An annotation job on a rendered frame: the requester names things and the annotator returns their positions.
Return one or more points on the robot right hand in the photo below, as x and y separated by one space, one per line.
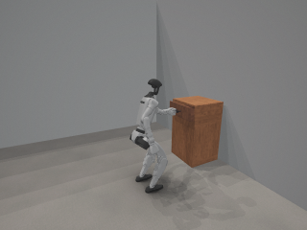
154 150

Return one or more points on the robot left hand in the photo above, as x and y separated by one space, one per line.
172 111

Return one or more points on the robot right upper arm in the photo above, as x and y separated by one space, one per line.
149 110

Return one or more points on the robot right forearm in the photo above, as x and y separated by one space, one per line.
147 129

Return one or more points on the left robot shin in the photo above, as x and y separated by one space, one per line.
146 164

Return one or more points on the drawer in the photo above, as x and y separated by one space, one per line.
186 111

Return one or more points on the humanoid robot torso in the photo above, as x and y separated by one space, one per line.
140 132

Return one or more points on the robot left forearm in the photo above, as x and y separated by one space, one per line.
162 112

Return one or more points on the cabinet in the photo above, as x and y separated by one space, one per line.
197 142

